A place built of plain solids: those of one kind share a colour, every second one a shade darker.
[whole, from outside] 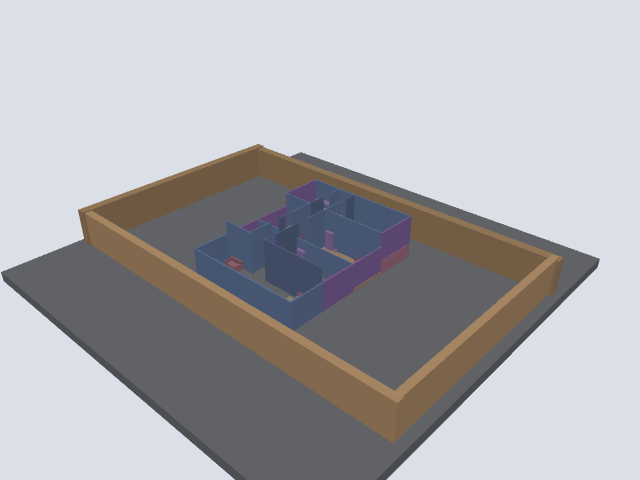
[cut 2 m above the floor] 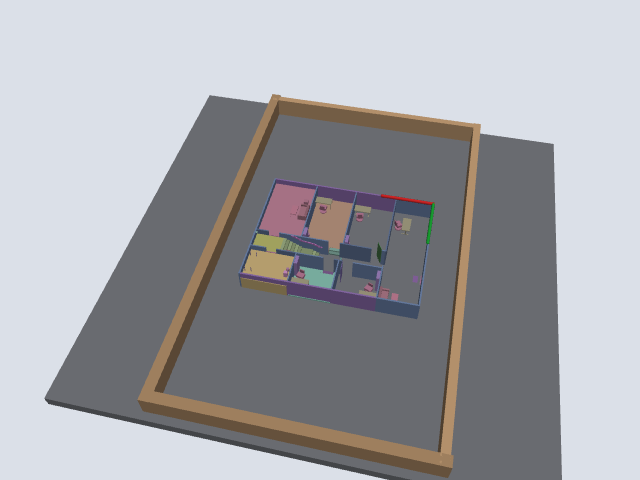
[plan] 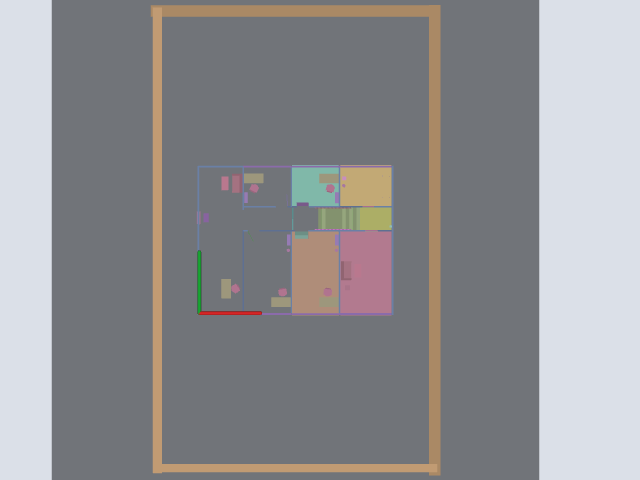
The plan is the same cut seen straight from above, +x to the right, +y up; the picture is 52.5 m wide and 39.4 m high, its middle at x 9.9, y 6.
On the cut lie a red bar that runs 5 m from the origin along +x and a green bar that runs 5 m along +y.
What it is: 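A split-level office floor of the 2010s; 15.8 x 11.9 m, ceiling 2.90 m, its east end 1.42 m higher up one straight flight of 9 risers of 0.158 m in its corridor, a corridor of 1.97 m, a front door of 0.86 to 0.98 x 2.1 m, inner doorways of 0.90 to 1.12 m, desks 0.73 m, task chairs 0.47 m, meeting chairs 0.45 m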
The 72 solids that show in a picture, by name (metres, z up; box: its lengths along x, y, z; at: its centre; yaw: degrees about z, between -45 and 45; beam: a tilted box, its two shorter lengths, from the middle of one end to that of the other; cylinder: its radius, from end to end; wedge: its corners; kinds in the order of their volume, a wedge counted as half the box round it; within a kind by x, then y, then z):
{
 "ring_hedge_1": {"box": [0.76, 38.23, 3.62], "at": [-3.44, 5.97, 1.76]},
 "ring_hedge_2": {"box": [23.26, 0.68, 3.65], "at": [7.89, -12.72, 1.77]},
 "ring_hedge_3": {"box": [23.78, 0.94, 3.73], "at": [7.89, 24.8, 1.82]},
 "ring_hedge_4": {"box": [0.95, 38.61, 3.56], "at": [19.32, 5.97, 1.73]},
 "split_lounge_level_1": {"box": [4.22, 6.89, 1.47], "at": [13.67, 3.25, 0.69]},
 "wall_1": {"box": [0.15, 12.25, 2.95], "at": [-0.07, 5.97, 1.43]},
 "wall_2": {"box": [3.9, 0.15, 2.95], "at": [1.8, -0.07, 1.43]},
 "wall_3": {"box": [3.9, 0.15, 2.95], "at": [1.8, 12.03, 1.43]},
 "wall_4": {"box": [0.12, 6.83, 4.37], "at": [3.6, 3.41, 2.14]},
 "wall_5": {"box": [0.12, 3.49, 4.37], "at": [3.6, 10.2, 2.14]},
 "wall_6": {"box": [0.36, 0.12, 4.37], "at": [3.78, 6.75, 2.14]},
 "wall_7": {"box": [2.68, 0.12, 4.37], "at": [4.94, 8.72, 2.14]},
 "wall_8": {"box": [2.94, 0.12, 4.37], "at": [6.38, 6.75, 2.14]},
 "wall_9": {"box": [0.12, 6.75, 2.95], "at": [7.55, 3.38, 1.43]},
 "wall_10": {"box": [0.12, 3.23, 2.95], "at": [7.55, 10.34, 1.43]},
 "wall_11": {"box": [0.76, 0.12, 4.37], "at": [7.62, 8.72, 2.14]},
 "wall_12": {"box": [2.57, 0.12, 4.37], "at": [10.21, 6.75, 2.14]},
 "wall_13": {"box": [2.53, 0.12, 4.37], "at": [10.23, 8.72, 2.14]},
 "wall_14": {"box": [0.12, 6.75, 4.37], "at": [11.5, 3.38, 2.14]},
 "wall_15": {"box": [0.12, 3.23, 4.37], "at": [11.5, 10.34, 2.14]},
 "wall_16": {"box": [1.88, 0.12, 4.37], "at": [12.44, 8.72, 2.14]},
 "wall_17": {"box": [2.12, 0.12, 4.37], "at": [12.56, 6.75, 2.14]},
 "wall_18": {"box": [1.44, 0.12, 4.37], "at": [15.06, 8.72, 2.14]},
 "wall_19": {"box": [1.14, 0.12, 4.37], "at": [15.21, 6.75, 2.14]},
 "wall_20": {"box": [0.15, 12.25, 4.37], "at": [15.86, 5.97, 2.14]},
 "split_kitchen_level_1": {"box": [4.22, 3.37, 1.47], "at": [13.67, 10.47, 0.69]},
 "glazing_1": {"box": [3.95, 0.15, 2.95], "at": [5.58, -0.07, 1.43]},
 "glazing_2": {"box": [3.95, 0.15, 2.95], "at": [5.58, 12.03, 1.43]},
 "glazing_3": {"box": [3.95, 0.15, 2.95], "at": [9.53, -0.07, 1.43]},
 "glazing_4": {"box": [3.95, 0.15, 2.95], "at": [9.53, 12.03, 1.43]},
 "glazing_5": {"box": [4.28, 0.15, 4.37], "at": [13.64, -0.07, 2.14]},
 "glazing_6": {"box": [4.28, 0.15, 4.37], "at": [13.64, 12.03, 2.14]},
 "cell_level_1": {"box": [3.83, 6.29, 0.35], "at": [9.53, 2.95, 0.12]},
 "cell_level_2": {"box": [2.51, 0.6, 0.35], "at": [10.18, 6.39, 0.12]},
 "split_corridor_level_1": {"box": [2.6, 1.85, 1.47], "at": [14.48, 7.74, 0.69]},
 "split_steps_1": {"box": [0.29, 1.85, 0.21], "at": [9.91, 7.74, 0.05]},
 "split_steps_2": {"box": [0.29, 1.85, 0.37], "at": [10.2, 7.74, 0.13]},
 "split_steps_3": {"box": [1.09, 1.85, 0.52], "at": [10.89, 7.74, 0.21]},
 "split_steps_4": {"box": [0.29, 1.85, 0.21], "at": [11.58, 7.74, 0.53]},
 "split_steps_5": {"box": [0.29, 1.85, 0.37], "at": [11.87, 7.74, 0.61]},
 "split_steps_6": {"box": [0.29, 1.85, 0.52], "at": [12.16, 7.74, 0.69]},
 "split_steps_7": {"box": [0.29, 1.85, 0.68], "at": [12.45, 7.74, 0.77]},
 "split_steps_8": {"box": [0.29, 1.85, 0.84], "at": [12.74, 7.74, 0.84]},
 "split_steps_9": {"box": [0.29, 1.85, 1.0], "at": [13.03, 7.74, 0.92]},
 "scell_level_1": {"box": [3.83, 3.06, 0.2], "at": [9.53, 10.62, 0.05]},
 "scell_level_2": {"box": [2.47, 0.3, 0.2], "at": [10.2, 8.94, 0.05]},
 "shelf_1": {"box": [0.3, 0.9, 1.95], "at": [3.82, 9.47, 0.93]},
 "shelf_2": {"box": [0.3, 0.9, 1.95], "at": [7.33, 6.0, 0.93]},
 "shelf_3": {"box": [0.3, 0.9, 1.95], "at": [11.28, 6.0, 1.23]},
 "shelf_4": {"box": [0.3, 0.9, 1.95], "at": [11.28, 9.47, 1.07]},
 "sofa_1": {"box": [0.65, 1.24, 0.37], "at": [3.02, 10.65, 0.24]},
 "sofa_2": {"box": [0.86, 0.16, 0.65], "at": [3.1, 9.95, 0.28]},
 "sofa_3": {"box": [0.24, 1.56, 0.83], "at": [3.41, 10.65, 0.36]},
 "sofa_4": {"box": [0.24, 1.56, 0.83], "at": [11.75, 3.48, 1.79]},
 "sofa_5": {"box": [0.86, 0.16, 0.65], "at": [12.06, 4.18, 1.7]},
 "sofa_6": {"box": [0.65, 1.24, 0.37], "at": [12.13, 3.48, 1.67]},
 "desk_1": {"box": [0.8, 1.6, 0.07], "at": [2.2, 2.0, 0.69]},
 "desk_2": {"box": [1.6, 0.8, 0.07], "at": [4.46, 11.05, 0.69]},
 "desk_3": {"box": [1.6, 0.8, 0.07], "at": [6.69, 0.9, 0.69]},
 "desk_4": {"box": [1.6, 0.8, 0.07], "at": [10.64, 0.9, 0.99]},
 "desk_5": {"box": [1.6, 0.8, 0.07], "at": [10.64, 11.05, 0.84]},
 "task_chair_1": {"box": [0.48, 0.68, 0.26], "at": [2.97, 2.01, 0.58], "yaw": 30.8},
 "task_chair_2": {"box": [0.68, 0.48, 0.26], "at": [4.5, 10.23, 0.58], "yaw": -24.7},
 "task_chair_3": {"box": [0.68, 0.48, 0.26], "at": [6.83, 1.72, 0.58], "yaw": 10.2},
 "task_chair_4": {"box": [0.68, 0.48, 0.26], "at": [10.53, 1.72, 0.88], "yaw": -5.1},
 "task_chair_5": {"box": [0.68, 0.48, 0.26], "at": [10.75, 10.23, 0.73], "yaw": -15.1},
 "cell_steps_1": {"box": [1.07, 0.3, 0.35], "at": [8.39, 6.25, 0.12]},
 "coffee_table_1": {"box": [0.58, 1.12, 0.07], "at": [2.1, 10.65, 0.36]},
 "coffee_table_2": {"box": [0.58, 1.12, 0.07], "at": [13.01, 3.48, 1.79]},
 "door_leaf_cell_1": {"box": [0.044, 0.94, 2.04], "at": [4.21, 6.29, 1.03], "yaw": 28.5},
 "scell_steps_1": {"box": [0.97, 0.3, 0.2], "at": [8.48, 8.94, 0.05]},
 "doormat_hold_1": {"box": [0.45, 0.75, 0.06], "at": [0.55, 7.82, -0.02]}
}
